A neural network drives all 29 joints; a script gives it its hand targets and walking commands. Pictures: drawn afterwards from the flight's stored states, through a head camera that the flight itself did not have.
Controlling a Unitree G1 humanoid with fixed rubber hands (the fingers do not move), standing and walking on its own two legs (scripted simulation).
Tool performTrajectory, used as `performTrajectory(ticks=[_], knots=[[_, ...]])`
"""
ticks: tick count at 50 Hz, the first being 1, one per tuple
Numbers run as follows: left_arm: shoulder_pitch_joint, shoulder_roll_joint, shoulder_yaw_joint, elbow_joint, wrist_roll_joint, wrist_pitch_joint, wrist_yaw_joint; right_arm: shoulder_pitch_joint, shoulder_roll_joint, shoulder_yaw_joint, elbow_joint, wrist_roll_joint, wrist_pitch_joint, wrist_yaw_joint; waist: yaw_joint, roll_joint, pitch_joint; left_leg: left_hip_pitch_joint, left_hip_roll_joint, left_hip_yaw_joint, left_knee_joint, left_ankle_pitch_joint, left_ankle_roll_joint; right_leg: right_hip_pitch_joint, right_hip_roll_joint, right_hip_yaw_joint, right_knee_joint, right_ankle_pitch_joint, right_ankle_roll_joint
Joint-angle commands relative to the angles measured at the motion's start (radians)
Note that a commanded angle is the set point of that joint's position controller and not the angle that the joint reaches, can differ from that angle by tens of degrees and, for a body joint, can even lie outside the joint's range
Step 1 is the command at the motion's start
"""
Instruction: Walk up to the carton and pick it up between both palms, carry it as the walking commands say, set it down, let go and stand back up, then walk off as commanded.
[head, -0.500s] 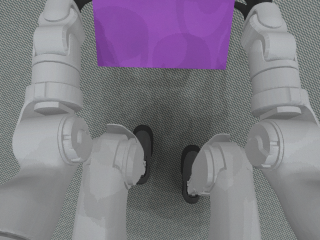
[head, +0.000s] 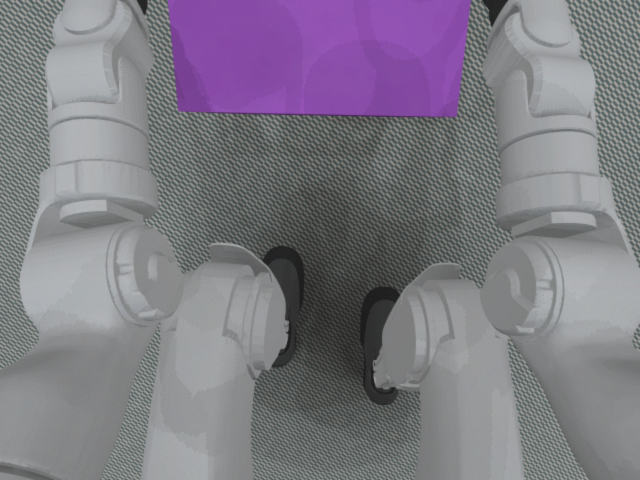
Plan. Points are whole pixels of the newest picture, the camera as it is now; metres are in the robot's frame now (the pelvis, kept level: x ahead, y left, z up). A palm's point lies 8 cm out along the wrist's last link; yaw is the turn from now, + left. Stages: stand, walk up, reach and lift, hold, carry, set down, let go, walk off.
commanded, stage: set down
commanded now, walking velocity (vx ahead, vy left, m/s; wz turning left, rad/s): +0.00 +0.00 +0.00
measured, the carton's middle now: out of the picture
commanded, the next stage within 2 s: none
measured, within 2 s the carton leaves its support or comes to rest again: neither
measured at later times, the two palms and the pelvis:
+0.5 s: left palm out of the picture +0.54 +0.25 -0.14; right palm out of the picture +0.58 -0.09 -0.14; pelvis +0.00 +0.00 +0.00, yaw +0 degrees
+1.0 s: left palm out of the picture +0.55 +0.25 -0.15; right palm out of the picture +0.58 -0.09 -0.15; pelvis +0.01 +0.00 -0.01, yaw -1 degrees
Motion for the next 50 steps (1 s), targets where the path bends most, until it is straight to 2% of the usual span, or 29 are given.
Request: performTrajectory(ticks=[1, 28, 44, 50], knots=[[-0.234, -0.832, -0.388, 0.142, -0.059, 0.068, -0.249, -0.323, 0.895, 0.422, 0.107, 0.069, 0.060, 0.261, 0.068, -0.004, -0.882, 0.739, -0.109, -0.091, -0.090, 0.339, -0.035, 0.239, 0.062, 0.106, -0.221, 0.264, 0.039], [-0.150, -0.785, -0.339, 0.198, -0.018, 0.069, -0.250, -0.230, 0.826, 0.370, 0.179, 0.027, 0.065, 0.265, 0.062, -0.005, -0.763, 0.704, -0.106, -0.095, -0.068, 0.300, -0.040, 0.203, 0.056, 0.105, -0.203, 0.237, 0.039], [-0.112, -0.760, -0.321, 0.214, -0.012, 0.060, -0.249, -0.188, 0.797, 0.357, 0.194, 0.014, 0.057, 0.260, 0.054, -0.004, -0.747, 0.705, -0.103, -0.100, -0.042, 0.328, -0.047, 0.209, 0.056, 0.104, -0.183, 0.264, 0.046], [-0.096, -0.688, -0.297, 0.214, -0.005, 0.048, -0.234, -0.170, 0.727, 0.338, 0.198, 0.010, 0.045, 0.243, 0.057, -0.005, -0.761, 0.713, -0.100, -0.097, -0.037, 0.338, -0.054, 0.223, 0.052, 0.101, -0.178, 0.274, 0.053]])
